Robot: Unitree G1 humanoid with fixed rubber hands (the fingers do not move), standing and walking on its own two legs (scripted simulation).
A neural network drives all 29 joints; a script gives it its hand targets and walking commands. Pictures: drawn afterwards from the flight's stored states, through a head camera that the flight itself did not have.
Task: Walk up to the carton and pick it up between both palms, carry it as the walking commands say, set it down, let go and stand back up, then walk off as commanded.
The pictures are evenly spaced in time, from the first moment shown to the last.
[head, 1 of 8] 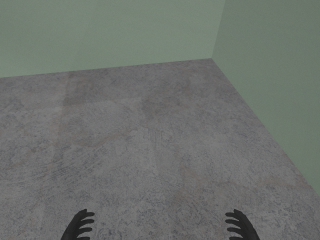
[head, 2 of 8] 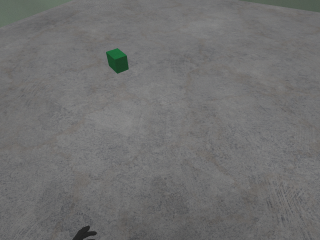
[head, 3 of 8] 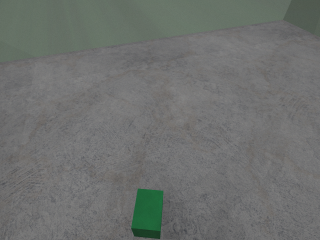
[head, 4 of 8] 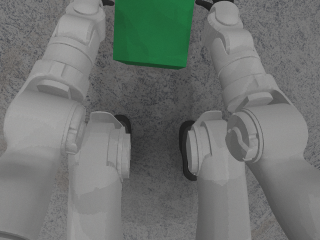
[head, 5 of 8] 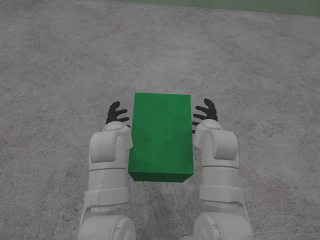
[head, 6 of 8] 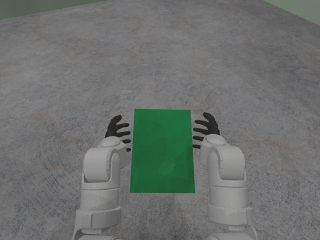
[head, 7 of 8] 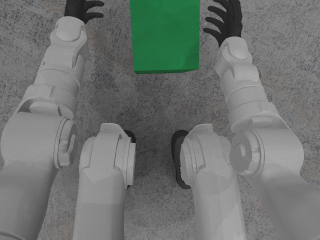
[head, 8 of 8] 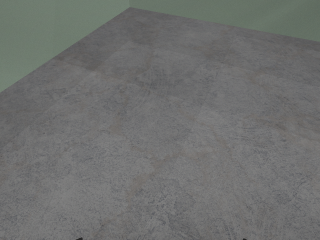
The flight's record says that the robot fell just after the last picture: no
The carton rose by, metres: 0.69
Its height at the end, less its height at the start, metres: +0.00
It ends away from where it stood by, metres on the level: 1.32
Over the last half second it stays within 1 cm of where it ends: yes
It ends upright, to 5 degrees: yes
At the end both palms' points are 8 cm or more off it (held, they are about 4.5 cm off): yes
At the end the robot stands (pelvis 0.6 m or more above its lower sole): yes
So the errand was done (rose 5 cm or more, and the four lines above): yes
